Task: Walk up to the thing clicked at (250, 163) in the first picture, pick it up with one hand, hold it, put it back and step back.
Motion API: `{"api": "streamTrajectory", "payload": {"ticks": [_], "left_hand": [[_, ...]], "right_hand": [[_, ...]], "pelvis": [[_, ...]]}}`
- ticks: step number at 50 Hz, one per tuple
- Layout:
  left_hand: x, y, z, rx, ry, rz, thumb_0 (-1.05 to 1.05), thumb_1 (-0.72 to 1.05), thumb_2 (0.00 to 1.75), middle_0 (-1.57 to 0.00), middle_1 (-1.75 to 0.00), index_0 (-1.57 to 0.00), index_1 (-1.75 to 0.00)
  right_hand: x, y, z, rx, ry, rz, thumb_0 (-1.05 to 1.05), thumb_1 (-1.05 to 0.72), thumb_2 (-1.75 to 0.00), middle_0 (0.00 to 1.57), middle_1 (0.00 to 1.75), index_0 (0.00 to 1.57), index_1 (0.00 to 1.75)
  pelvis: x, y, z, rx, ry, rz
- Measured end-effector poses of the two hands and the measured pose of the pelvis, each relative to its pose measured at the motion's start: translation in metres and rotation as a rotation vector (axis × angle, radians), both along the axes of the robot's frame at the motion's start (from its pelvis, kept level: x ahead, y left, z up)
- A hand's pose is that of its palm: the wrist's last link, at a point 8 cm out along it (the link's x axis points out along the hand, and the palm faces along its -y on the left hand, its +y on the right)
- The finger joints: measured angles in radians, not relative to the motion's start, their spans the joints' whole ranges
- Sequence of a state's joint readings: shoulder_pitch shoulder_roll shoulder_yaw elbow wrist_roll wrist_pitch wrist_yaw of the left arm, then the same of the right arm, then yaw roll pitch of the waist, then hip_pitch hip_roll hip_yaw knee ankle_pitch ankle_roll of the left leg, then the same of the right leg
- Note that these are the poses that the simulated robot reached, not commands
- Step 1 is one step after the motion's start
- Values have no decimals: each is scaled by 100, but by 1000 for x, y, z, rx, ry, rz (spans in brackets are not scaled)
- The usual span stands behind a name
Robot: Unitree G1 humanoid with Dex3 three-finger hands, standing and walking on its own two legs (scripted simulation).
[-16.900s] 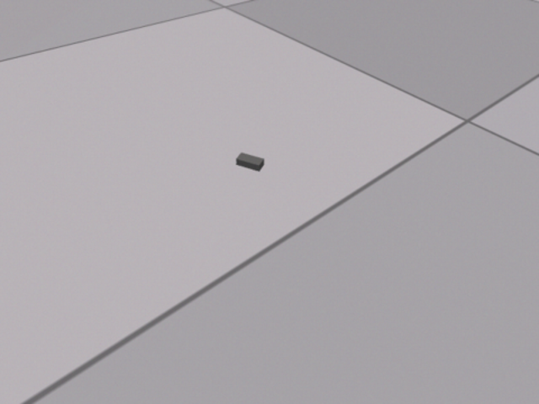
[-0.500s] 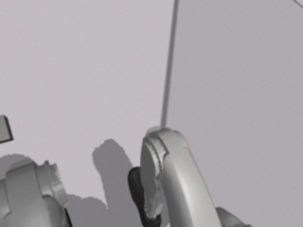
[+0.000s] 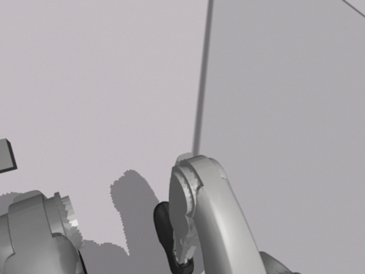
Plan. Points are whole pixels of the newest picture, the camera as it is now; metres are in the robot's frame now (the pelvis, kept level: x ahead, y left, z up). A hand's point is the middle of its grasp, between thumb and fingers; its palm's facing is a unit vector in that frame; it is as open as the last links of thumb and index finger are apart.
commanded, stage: close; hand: left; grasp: from above
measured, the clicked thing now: out of the picture +0.39 +0.32 -0.27
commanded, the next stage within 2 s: settle in 0.64 s
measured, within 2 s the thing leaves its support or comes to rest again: leaves its support in 1.08 s
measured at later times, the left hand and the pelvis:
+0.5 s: hand out of the picture +0.39 +0.31 -0.25, palm faces -0.44 -0.16 -0.88, open 10.0 cm; pelvis +0.00 +0.00 +0.00, yaw +0 degrees
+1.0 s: hand out of the picture +0.39 +0.32 -0.24, palm faces -0.42 -0.19 -0.89, open 9.2 cm; pelvis +0.00 +0.00 +0.00, yaw +0 degrees
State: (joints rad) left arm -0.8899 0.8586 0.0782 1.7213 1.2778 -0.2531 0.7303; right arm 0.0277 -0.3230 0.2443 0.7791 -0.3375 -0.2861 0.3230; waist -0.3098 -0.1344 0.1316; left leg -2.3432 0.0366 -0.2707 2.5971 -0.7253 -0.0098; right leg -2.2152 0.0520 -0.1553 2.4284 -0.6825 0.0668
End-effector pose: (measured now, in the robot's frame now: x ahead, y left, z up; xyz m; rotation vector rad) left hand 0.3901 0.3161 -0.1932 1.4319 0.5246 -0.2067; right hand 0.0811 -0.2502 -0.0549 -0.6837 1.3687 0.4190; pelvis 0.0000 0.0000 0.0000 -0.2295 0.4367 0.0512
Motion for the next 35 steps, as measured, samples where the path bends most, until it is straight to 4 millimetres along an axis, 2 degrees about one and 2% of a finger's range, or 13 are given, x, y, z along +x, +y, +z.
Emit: {"api": "streamTrajectory", "payload": {"ticks": [13,35], "left_hand": [[1,0,2,-1,-4,13,0,1,50,-46,-55,-56,-56],[2,1,6,-8,4,14,-1,16,38,-59,-38,-73,-43]], "right_hand": [[8,-2,4,1,-17,16,0,-89,-89,20,30,20,30],[0,1,3,5,-5,-5,0,-89,-89,20,30,20,30]], "pelvis": [[0,0,3,-2,6,2],[0,0,4,1,11,5]]}}
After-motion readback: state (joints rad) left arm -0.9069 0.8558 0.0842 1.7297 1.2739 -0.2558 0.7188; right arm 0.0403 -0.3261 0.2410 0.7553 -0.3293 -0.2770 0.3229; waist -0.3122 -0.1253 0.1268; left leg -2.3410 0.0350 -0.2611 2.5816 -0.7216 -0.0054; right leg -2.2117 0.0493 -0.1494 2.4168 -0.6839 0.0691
